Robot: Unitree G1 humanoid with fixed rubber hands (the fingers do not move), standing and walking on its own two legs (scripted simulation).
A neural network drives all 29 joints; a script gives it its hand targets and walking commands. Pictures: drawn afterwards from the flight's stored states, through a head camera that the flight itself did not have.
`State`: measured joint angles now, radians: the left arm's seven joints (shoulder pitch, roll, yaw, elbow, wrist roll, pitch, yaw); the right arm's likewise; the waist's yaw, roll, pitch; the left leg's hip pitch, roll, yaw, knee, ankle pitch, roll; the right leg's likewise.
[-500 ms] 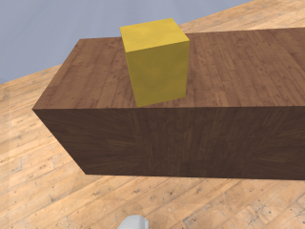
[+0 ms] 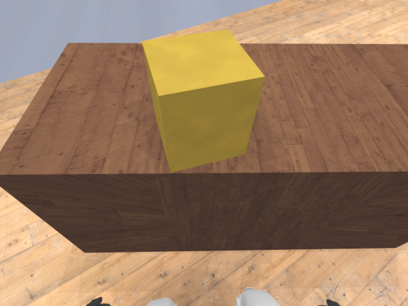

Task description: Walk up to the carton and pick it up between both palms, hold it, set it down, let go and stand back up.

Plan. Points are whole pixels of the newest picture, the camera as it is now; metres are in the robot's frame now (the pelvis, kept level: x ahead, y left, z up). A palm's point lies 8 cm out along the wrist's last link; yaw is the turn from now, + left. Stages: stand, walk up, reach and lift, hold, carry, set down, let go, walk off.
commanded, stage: walk up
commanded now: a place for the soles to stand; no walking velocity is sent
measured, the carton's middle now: (198, 103) +0.56 +0.03 +0.06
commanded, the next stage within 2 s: none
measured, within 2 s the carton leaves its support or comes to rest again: neither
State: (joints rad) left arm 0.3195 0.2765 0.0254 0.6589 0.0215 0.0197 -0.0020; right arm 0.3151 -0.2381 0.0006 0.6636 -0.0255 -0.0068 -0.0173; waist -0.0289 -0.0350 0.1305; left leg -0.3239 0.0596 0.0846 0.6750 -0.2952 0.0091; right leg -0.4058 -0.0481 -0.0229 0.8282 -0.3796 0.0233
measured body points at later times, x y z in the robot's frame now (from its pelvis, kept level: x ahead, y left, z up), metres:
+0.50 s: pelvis +0.03 -0.02 +0.01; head +0.04 -0.02 +0.46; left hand +0.17 +0.23 -0.10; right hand +0.13 -0.28 -0.11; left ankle +0.04 +0.12 -0.72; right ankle +0.06 -0.14 -0.72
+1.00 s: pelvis +0.04 -0.01 +0.01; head +0.04 -0.01 +0.46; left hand +0.12 +0.25 -0.11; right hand +0.11 -0.27 -0.11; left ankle +0.04 +0.12 -0.72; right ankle +0.06 -0.14 -0.72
